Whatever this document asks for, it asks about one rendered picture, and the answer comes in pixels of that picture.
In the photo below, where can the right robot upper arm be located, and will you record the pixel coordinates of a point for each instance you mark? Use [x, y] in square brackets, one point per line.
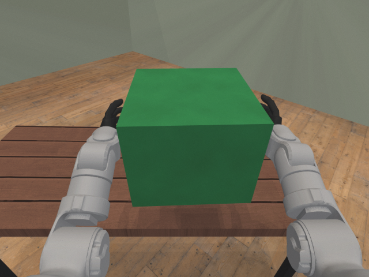
[323, 248]

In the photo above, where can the left robot hand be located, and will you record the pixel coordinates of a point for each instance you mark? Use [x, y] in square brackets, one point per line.
[110, 118]

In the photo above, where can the right robot hand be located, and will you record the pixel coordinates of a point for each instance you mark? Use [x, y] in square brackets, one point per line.
[271, 109]

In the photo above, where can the left robot upper arm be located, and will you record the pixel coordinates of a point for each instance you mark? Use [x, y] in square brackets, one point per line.
[76, 252]

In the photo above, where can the left robot forearm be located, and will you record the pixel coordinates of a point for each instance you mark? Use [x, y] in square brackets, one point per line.
[86, 202]

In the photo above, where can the table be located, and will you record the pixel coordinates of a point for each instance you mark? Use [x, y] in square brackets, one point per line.
[36, 164]

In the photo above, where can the right robot forearm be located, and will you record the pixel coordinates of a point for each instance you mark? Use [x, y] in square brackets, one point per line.
[305, 195]

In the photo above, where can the carton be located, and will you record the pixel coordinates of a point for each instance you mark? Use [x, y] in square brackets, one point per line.
[192, 136]

